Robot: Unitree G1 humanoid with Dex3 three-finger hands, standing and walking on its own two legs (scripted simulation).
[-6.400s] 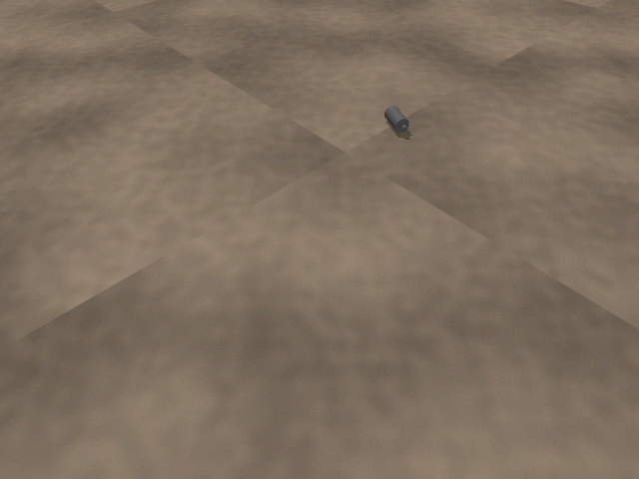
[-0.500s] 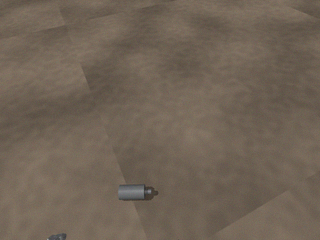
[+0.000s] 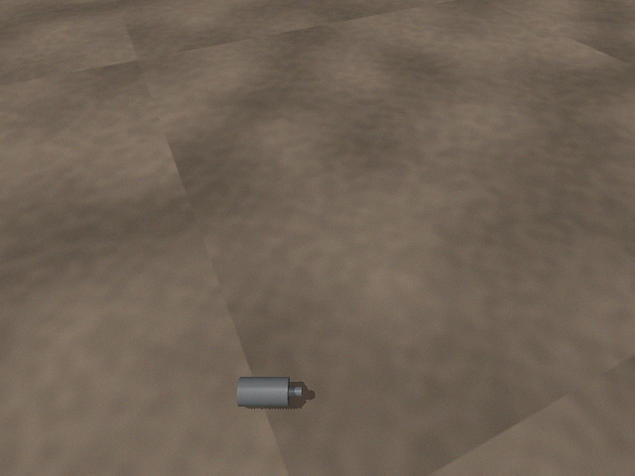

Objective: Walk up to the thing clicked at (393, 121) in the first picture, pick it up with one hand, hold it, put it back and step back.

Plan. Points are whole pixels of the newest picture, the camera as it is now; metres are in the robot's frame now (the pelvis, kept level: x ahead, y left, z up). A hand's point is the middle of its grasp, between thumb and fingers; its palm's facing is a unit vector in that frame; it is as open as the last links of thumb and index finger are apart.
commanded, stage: walk up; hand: left
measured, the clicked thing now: (270, 391) +0.51 +0.18 -0.73
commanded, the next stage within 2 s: stand in 0.84 s
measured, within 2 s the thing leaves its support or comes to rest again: neither
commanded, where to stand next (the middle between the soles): +0.12 -0.03 m, yaw +0 degrees
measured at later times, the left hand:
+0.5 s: hand out of the picture +0.07 +0.27 -0.16, palm faces +0.00 -0.95 -0.32, open 7.3 cm
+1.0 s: hand out of the picture +0.10 +0.26 -0.15, palm faces +0.00 -0.94 -0.33, open 7.3 cm
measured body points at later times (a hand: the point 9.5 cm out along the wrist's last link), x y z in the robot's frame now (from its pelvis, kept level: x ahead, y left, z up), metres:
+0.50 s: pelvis +0.01 +0.01 +0.01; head +0.03 +0.01 +0.45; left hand +0.07 +0.31 -0.13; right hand +0.10 -0.28 -0.13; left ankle +0.04 +0.13 -0.74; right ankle +0.02 -0.13 -0.74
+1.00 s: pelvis +0.02 +0.01 +0.01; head +0.03 +0.00 +0.46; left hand +0.10 +0.30 -0.13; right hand +0.11 -0.29 -0.13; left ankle +0.04 +0.13 -0.74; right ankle +0.02 -0.13 -0.74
